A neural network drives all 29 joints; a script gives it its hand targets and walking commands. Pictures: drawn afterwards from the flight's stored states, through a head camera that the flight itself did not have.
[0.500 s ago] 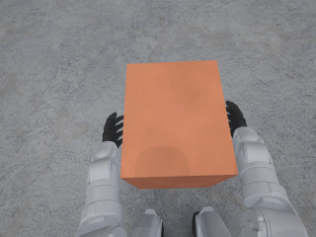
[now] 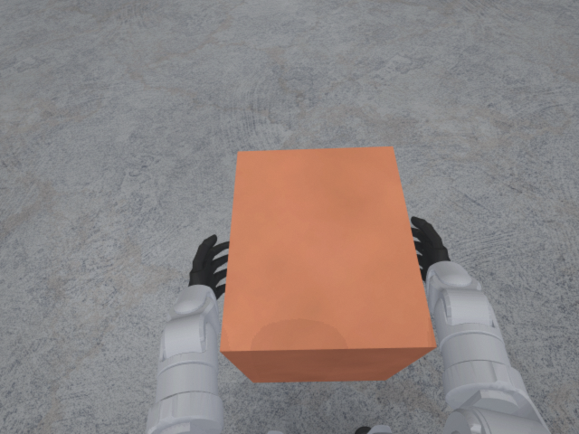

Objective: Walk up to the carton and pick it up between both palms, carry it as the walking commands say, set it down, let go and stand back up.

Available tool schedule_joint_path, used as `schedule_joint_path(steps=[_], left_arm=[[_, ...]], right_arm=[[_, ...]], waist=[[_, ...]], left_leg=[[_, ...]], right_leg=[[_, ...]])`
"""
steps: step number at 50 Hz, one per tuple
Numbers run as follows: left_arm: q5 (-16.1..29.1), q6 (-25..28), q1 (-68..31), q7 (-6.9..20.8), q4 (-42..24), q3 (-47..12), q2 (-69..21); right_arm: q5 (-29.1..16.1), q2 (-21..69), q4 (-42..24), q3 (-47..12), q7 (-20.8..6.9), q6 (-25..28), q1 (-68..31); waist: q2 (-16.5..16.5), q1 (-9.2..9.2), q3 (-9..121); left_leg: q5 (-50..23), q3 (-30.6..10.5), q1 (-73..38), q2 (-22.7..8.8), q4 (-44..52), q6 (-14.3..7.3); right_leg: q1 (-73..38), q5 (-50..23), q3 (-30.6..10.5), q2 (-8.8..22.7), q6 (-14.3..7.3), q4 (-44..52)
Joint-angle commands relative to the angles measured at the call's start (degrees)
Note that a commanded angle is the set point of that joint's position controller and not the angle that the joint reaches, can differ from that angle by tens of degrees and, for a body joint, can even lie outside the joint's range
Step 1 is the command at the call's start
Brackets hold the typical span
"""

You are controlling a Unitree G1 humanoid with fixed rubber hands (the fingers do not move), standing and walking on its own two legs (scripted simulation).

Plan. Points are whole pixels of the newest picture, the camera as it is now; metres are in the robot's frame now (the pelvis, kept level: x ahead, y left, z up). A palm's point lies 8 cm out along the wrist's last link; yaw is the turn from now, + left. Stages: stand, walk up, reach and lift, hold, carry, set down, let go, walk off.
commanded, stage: reach and lift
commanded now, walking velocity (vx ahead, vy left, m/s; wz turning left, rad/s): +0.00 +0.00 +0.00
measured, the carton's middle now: (317, 274) +0.38 +0.02 -0.09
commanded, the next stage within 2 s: none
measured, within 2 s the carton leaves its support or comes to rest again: neither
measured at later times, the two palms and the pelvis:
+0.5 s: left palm (187, 281) +0.31 +0.17 +0.06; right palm (454, 259) +0.34 -0.16 +0.05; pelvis +0.02 +0.00 +0.03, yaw +0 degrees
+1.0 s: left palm (182, 278) +0.30 +0.17 +0.08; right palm (468, 262) +0.33 -0.16 +0.08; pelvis +0.03 +0.00 +0.03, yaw +1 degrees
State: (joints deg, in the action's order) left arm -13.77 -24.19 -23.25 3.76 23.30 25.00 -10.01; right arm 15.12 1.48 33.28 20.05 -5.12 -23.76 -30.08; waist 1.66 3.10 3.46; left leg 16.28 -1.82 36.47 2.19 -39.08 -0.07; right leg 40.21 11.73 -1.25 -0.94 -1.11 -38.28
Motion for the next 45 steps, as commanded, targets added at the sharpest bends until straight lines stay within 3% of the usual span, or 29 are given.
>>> schedule_joint_path(steps=[1,13,27,36,45], left_arm=[[7.3,-0.2,-31.8,11.8,2.1,-32.4,-50.3],[8.1,-4.5,-28.1,11.7,-1.8,-34.2,-49.2],[9.3,-12.0,-21.7,9.9,-9.5,-37.3,-47.5],[10.6,-15.8,-19.4,9.0,-15.0,-39.9,-45.3],[11.0,-17.1,-19.1,8.3,-16.6,-40.8,-43.1]], right_arm=[[-7.9,57.8,0.1,-30.0,-12.3,0.9,-25.1],[-9.1,57.9,-4.4,-31.9,-12.0,-3.3,-21.8],[-11.4,55.8,-14.6,-35.4,-10.7,-10.9,-17.4],[-12.5,53.8,-21.2,-37.5,-9.4,-15.3,-14.2],[-12.8,51.6,-23.6,-37.5,-8.7,-17.2,-13.3]], waist=[[-3.5,0.15,27.0],[-3.0,0.16,20.3],[-2.4,0.2,12.2],[-1.8,-0.6,8.3],[-1.4,-1.41,5.6]], left_leg=[[-7.8,-2.0,-5.6,3.1,7.8,-0.4],[-8.3,-1.8,-15.0,2.3,14.2,-0.8],[-10.4,-2.0,-23.9,1.5,19.8,-0.7],[-10.0,-2.4,-26.5,1.3,21.6,-0.6],[-7.5,-2.7,-26.1,1.3,22.6,-0.5]], right_leg=[[-28.0,-8.8,-4.2,-2.7,-1.4,4.6],[-35.8,-8.6,-3.7,-2.1,-1.1,10.6],[-42.6,-9.5,-3.4,-1.8,-0.6,16.6],[-45.4,-8.9,-3.4,-1.9,-0.5,19.0],[-46.5,-6.8,-2.8,-2.4,-0.5,19.8]])
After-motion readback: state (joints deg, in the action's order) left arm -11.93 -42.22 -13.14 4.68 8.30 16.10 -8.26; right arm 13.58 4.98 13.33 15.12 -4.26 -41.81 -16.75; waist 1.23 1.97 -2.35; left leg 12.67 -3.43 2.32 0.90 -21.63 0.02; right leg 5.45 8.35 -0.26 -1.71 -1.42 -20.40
